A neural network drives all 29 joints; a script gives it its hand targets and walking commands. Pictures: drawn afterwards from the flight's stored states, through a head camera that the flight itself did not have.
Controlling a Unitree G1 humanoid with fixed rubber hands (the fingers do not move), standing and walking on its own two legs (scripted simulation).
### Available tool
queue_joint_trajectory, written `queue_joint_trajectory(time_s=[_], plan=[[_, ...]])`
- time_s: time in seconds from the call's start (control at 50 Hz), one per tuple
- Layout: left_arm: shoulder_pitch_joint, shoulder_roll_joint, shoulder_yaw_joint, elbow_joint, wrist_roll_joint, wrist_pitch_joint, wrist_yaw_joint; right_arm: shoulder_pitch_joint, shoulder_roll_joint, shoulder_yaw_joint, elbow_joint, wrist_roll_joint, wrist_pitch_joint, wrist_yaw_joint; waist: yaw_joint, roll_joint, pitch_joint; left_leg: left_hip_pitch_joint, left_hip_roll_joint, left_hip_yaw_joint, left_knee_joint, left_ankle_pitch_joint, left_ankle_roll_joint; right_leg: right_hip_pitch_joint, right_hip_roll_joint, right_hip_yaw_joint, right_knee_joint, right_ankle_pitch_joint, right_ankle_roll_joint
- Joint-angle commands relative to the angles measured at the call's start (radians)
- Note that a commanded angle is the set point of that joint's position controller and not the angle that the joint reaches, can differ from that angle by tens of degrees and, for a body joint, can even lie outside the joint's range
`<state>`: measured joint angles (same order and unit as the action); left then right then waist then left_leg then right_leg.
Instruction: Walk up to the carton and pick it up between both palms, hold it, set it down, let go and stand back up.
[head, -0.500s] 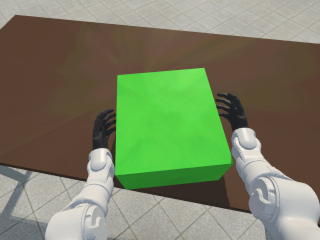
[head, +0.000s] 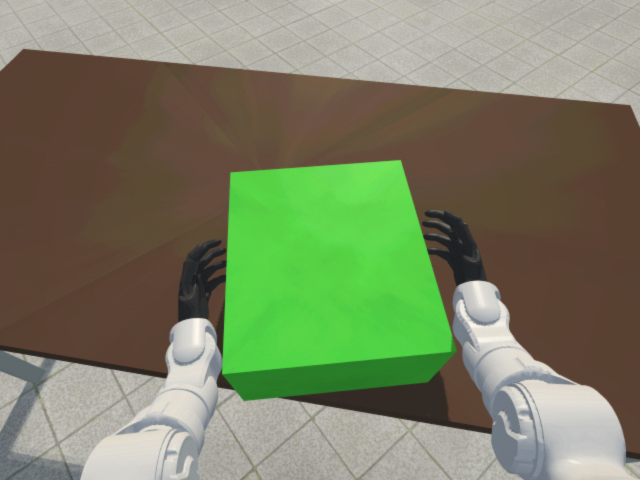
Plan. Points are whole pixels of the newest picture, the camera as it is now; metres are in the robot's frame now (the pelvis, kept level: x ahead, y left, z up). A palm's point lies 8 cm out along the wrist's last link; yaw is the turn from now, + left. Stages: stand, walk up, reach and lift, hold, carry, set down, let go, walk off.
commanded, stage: reach and lift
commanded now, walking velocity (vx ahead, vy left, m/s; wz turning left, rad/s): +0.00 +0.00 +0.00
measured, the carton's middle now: (326, 274) +0.43 +0.04 -0.06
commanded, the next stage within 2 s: none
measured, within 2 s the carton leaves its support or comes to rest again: leaves its support in 0.18 s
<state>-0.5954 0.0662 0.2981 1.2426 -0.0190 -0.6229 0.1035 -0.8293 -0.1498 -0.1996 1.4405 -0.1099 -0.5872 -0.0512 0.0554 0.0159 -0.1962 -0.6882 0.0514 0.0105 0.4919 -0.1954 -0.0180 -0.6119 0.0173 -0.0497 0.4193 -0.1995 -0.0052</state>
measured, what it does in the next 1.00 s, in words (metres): stands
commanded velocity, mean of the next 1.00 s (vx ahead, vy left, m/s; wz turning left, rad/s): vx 0.00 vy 0.00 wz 0.00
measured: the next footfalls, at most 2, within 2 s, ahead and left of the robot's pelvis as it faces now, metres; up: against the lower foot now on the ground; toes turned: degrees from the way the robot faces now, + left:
none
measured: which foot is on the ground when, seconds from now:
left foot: down 0.00-1.00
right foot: down 0.00-1.00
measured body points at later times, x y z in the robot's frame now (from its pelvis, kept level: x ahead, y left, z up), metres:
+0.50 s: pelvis -0.01 +0.00 +0.01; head +0.01 +0.00 +0.46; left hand +0.37 +0.20 +0.06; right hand +0.40 -0.17 +0.08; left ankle +0.00 +0.12 -0.73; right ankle -0.02 -0.12 -0.73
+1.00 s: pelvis +0.00 +0.00 +0.02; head -0.02 +0.02 +0.47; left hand +0.36 +0.20 +0.11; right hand +0.38 -0.17 +0.12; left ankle +0.00 +0.12 -0.73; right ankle -0.02 -0.12 -0.73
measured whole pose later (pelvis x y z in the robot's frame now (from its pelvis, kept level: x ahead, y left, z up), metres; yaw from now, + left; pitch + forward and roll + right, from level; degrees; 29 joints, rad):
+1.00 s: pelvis +0.00 +0.00 +0.02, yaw +2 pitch +1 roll +0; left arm -0.45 0.04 0.25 0.58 0.12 0.10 0.06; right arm -0.56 -0.13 -0.06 0.83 0.10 0.00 -0.09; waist -0.01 -0.03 -0.08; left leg -0.17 0.02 0.00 0.30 -0.15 -0.01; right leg -0.10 0.00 -0.04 0.25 -0.17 0.00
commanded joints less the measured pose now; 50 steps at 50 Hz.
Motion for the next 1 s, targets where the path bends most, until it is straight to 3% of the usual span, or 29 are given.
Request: queue_joint_trajectory(time_s=[0.0, 0.1, 0.16, 0.24, 0.38, 0.46, 0.54, 0.72, 0.8, 0.98], plan=[[-0.538, -0.555, -0.352, -0.147, 0.117, -0.015, -0.154, -0.285, 0.632, 0.241, -0.083, -0.112, -0.011, 0.150, -0.016, 0.022, -0.587, 0.373, -0.037, 0.033, 0.039, 0.571, -0.065, 0.293, 0.025, -0.018, 0.022, 0.499, 0.028], [-0.604, -0.590, -0.418, -0.220, 0.077, -0.007, -0.156, -0.288, 0.674, 0.298, -0.203, -0.076, 0.035, 0.140, -0.045, 0.016, -0.591, 0.389, -0.043, 0.019, 0.012, 0.522, -0.063, 0.332, 0.022, -0.006, 0.002, 0.449, 0.035], [-0.634, -0.625, -0.461, -0.273, 0.047, 0.008, -0.148, -0.315, 0.702, 0.354, -0.307, -0.034, 0.066, 0.140, -0.037, 0.016, -0.624, 0.415, -0.045, 0.008, 0.008, 0.526, -0.064, 0.339, 0.026, -0.001, -0.006, 0.427, 0.031], [-0.711, -0.654, -0.499, -0.318, 0.020, 0.046, -0.142, -0.337, 0.739, 0.393, -0.394, 0.003, 0.143, 0.138, -0.055, 0.007, -0.579, 0.408, -0.052, -0.001, -0.021, 0.423, -0.054, 0.354, 0.018, 0.015, -0.023, 0.318, 0.027], [-0.736, -0.639, -0.442, -0.338, 0.028, 0.165, -0.153, -0.326, 0.756, 0.420, -0.430, 0.075, 0.302, 0.141, -0.033, -0.027, -0.404, 0.419, -0.061, 0.001, -0.105, 0.268, -0.018, 0.410, -0.007, 0.047, -0.079, 0.152, 0.018], [-0.674, -0.637, -0.401, -0.376, 0.050, 0.237, -0.168, -0.320, 0.752, 0.450, -0.495, 0.125, 0.349, 0.135, -0.015, -0.044, -0.359, 0.459, -0.066, 0.005, -0.129, 0.306, -0.014, 0.507, -0.009, 0.057, -0.091, 0.244, 0.022], [-0.651, -0.630, -0.392, -0.453, 0.074, 0.303, -0.178, -0.295, 0.734, 0.448, -0.526, 0.144, 0.386, 0.132, -0.027, -0.039, -0.311, 0.518, -0.067, 0.010, -0.150, 0.330, -0.021, 0.541, -0.006, 0.053, -0.111, 0.266, 0.018], [-0.622, -0.653, -0.485, -0.694, 0.075, 0.460, -0.182, -0.279, 0.708, 0.465, -0.686, 0.181, 0.453, 0.121, -0.072, -0.013, -0.304, 0.617, -0.074, 0.000, -0.155, 0.380, -0.044, 0.569, 0.010, 0.042, -0.142, 0.295, 0.016], [-0.596, -0.659, -0.515, -0.771, 0.082, 0.531, -0.181, -0.285, 0.701, 0.475, -0.766, 0.198, 0.482, 0.117, -0.074, 0.002, -0.327, 0.653, -0.078, -0.007, -0.149, 0.412, -0.054, 0.580, 0.018, 0.035, -0.144, 0.315, 0.016], [-0.447, -0.632, -0.487, -0.882, 0.129, 0.726, -0.216, -0.264, 0.661, 0.478, -0.909, 0.210, 0.565, 0.095, -0.066, -0.028, -0.230, 0.690, -0.086, -0.003, -0.173, 0.392, -0.042, 0.622, 0.028, 0.019, -0.161, 0.310, 0.025]])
